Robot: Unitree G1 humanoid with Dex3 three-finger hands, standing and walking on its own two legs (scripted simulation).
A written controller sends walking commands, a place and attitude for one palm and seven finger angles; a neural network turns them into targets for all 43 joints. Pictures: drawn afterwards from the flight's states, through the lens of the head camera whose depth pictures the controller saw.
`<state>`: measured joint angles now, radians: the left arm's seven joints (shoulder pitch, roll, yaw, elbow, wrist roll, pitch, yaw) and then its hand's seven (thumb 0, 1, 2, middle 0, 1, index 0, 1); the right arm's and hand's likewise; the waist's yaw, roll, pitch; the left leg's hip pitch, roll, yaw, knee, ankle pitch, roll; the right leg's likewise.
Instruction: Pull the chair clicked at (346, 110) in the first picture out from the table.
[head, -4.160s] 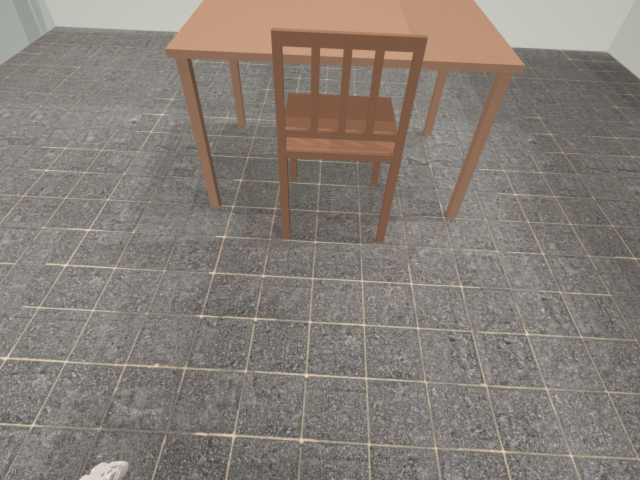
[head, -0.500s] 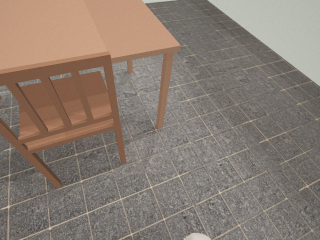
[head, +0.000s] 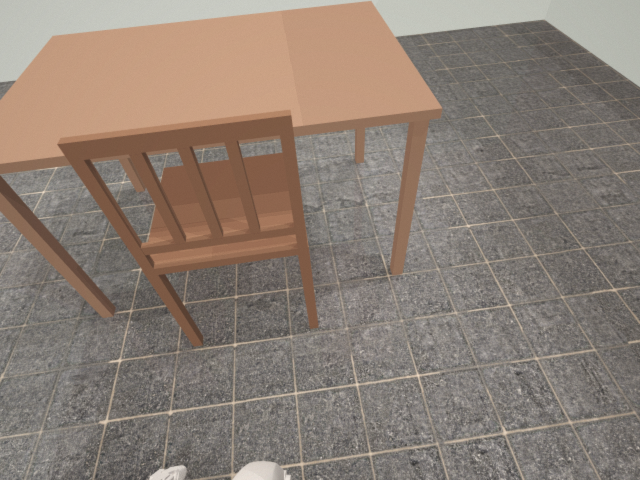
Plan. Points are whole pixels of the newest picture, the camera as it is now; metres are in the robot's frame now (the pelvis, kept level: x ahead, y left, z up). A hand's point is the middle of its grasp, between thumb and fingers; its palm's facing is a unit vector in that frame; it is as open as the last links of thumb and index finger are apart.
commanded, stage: turn to face it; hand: left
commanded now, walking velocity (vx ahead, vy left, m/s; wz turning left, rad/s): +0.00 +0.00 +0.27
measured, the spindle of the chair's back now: (203, 195) +0.70 +0.29 -0.10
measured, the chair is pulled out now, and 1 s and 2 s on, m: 0.00 0.00 0.00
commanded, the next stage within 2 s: take the last steps up to it in 0.10 s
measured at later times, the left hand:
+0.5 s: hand out of the picture -0.01 +0.25 -0.17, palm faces +0.16 -0.97 -0.20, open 7.4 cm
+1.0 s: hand out of the picture +0.13 +0.18 -0.17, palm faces +0.18 -0.97 -0.19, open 7.3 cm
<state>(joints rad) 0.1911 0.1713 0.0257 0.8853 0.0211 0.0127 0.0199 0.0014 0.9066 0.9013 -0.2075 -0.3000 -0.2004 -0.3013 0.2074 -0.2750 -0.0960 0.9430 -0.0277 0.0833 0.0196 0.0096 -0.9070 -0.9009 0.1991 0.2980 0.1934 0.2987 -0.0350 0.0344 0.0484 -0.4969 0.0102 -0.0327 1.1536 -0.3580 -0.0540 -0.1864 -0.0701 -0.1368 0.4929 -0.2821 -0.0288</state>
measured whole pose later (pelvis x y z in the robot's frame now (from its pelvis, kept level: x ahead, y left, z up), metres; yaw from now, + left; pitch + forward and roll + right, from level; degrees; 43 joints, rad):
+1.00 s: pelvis +0.16 +0.01 +0.00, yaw +8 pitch -1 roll -1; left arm 0.34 0.14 0.03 1.09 0.02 -0.06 0.01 0.00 0.93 0.90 -0.20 -0.30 -0.20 -0.30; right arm 0.27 -0.17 -0.06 1.06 -0.03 0.00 0.01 0.01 -0.91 -0.90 0.20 0.30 0.19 0.30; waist -0.02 0.03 0.01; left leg -0.52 0.11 0.04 0.97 -0.24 0.01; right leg -0.08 0.02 -0.15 0.34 -0.24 -0.06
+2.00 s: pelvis +0.23 +0.01 +0.00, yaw +8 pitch +0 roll +2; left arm 0.22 0.16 0.04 1.02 0.03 0.00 0.03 0.00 0.91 0.90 -0.21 -0.30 -0.20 -0.30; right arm 0.24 -0.19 -0.05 1.06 -0.01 0.06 -0.01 0.01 -0.91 -0.90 0.20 0.30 0.19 0.30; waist 0.03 0.01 0.04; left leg -0.25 0.02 0.02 0.73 -0.45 -0.04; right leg -0.27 -0.04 -0.07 0.45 -0.18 -0.03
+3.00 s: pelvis +0.24 +0.04 -0.01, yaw +8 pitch -1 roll -1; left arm 0.31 0.16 0.00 1.05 0.02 -0.02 0.05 0.00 0.92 0.90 -0.21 -0.30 -0.20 -0.30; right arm 0.19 -0.15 -0.01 1.06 -0.01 -0.01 -0.04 0.00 -0.92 -0.90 0.20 0.30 0.19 0.30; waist 0.01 -0.01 0.00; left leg -0.14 0.02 0.04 0.52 -0.36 0.01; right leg -0.16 0.02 -0.07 0.48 -0.31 -0.02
